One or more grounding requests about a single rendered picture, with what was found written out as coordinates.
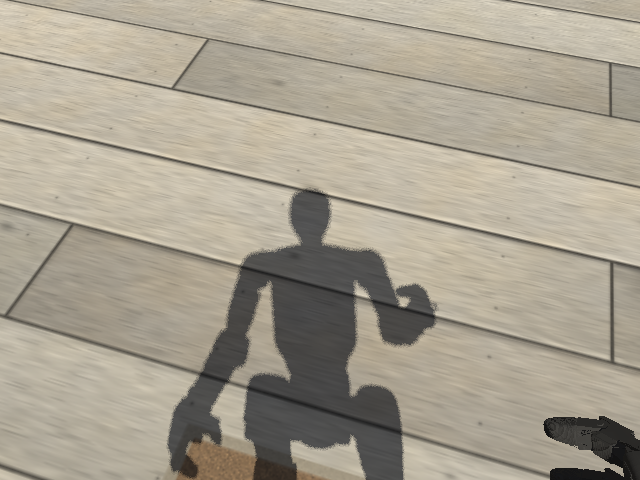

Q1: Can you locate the robot right hand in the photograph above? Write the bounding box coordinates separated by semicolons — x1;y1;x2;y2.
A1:
543;416;640;480

